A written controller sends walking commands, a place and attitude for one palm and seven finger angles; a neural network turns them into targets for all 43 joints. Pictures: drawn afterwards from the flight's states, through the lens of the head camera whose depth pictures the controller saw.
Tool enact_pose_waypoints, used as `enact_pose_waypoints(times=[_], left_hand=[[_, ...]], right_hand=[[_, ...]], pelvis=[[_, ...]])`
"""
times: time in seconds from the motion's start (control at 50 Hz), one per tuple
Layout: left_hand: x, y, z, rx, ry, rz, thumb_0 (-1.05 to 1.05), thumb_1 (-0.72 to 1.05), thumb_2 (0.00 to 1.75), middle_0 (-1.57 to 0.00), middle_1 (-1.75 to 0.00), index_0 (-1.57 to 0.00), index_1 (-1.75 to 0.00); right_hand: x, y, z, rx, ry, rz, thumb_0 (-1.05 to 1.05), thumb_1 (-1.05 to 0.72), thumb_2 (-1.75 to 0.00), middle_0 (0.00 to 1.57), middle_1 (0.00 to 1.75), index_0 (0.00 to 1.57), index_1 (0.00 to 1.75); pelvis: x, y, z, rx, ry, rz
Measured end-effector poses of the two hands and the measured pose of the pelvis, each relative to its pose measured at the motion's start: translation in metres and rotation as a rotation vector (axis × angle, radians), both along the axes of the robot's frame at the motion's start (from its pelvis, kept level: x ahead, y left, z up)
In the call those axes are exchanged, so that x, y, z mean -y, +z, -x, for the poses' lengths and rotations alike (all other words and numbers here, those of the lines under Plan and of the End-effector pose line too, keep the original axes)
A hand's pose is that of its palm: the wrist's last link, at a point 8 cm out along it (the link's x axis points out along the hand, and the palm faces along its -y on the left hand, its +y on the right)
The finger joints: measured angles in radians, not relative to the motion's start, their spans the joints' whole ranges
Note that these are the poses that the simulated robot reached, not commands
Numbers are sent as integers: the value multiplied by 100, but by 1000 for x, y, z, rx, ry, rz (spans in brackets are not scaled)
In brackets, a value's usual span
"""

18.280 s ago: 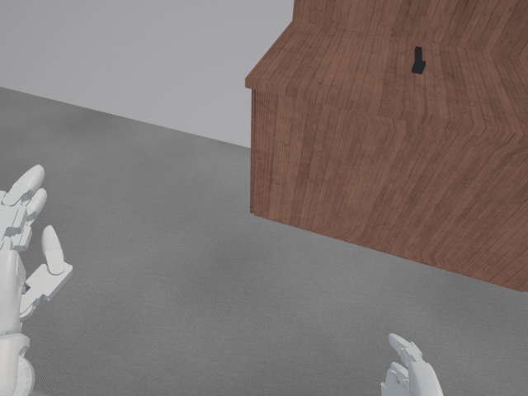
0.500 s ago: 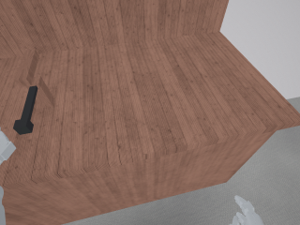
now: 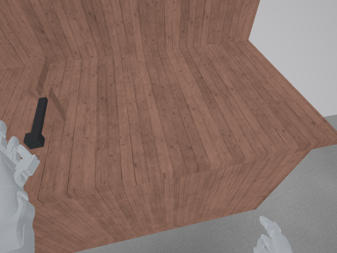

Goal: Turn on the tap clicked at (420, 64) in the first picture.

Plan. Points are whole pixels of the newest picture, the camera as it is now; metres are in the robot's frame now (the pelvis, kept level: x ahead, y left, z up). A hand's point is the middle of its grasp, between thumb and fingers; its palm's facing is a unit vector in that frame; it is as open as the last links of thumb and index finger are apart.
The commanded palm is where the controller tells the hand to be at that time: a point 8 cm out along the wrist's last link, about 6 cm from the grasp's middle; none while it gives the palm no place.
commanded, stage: push the lever round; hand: left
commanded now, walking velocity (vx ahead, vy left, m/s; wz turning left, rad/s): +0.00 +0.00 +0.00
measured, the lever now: (34, 140) +0.31 +0.34 +0.11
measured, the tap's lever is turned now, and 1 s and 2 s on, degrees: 2 17 52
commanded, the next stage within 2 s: none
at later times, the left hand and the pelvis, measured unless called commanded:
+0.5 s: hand (55, 156) +0.27 +0.27 +0.11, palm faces +0.67 -0.74 -0.04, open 7.7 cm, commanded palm +0.23 +0.30 +0.10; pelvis -0.01 -0.01 +0.00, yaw +0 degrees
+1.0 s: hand (78, 146) +0.31 +0.24 +0.11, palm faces +0.75 -0.66 -0.04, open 7.7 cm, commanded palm +0.26 +0.26 +0.10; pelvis -0.01 -0.01 +0.00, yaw +0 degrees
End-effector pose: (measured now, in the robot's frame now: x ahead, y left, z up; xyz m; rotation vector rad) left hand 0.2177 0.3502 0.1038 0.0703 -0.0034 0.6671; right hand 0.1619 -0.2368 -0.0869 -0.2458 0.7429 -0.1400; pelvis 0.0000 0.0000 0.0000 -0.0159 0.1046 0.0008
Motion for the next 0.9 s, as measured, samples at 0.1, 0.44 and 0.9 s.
enact_pose_waypoints(times=[0.1, 0.44, 0.9], left_hand=[[11, 2, -1, -4, 13, -13, 1, 95, 92, -15, -15, -15, -15], [41, 7, -3, 30, 67, -8, 2, 94, 91, -15, -15, -15, -15], [83, 3, -27, 22, 161, 17, 3, 94, 95, -15, -15, -14, -15]], right_hand=[[3, 0, 1, 4, 3, 0, 1, -91, -90, 20, 30, 21, 30], [8, 0, 7, -6, -3, -13, 1, -91, -90, 20, 30, 21, 30], [-2, -2, 0, -44, 26, -15, 1, -91, -90, 20, 30, 21, 30]], pelvis=[[3, 0, 3, 7, 2, 0], [9, 2, 8, 30, -3, -6], [9, 3, 16, 45, 5, -9]])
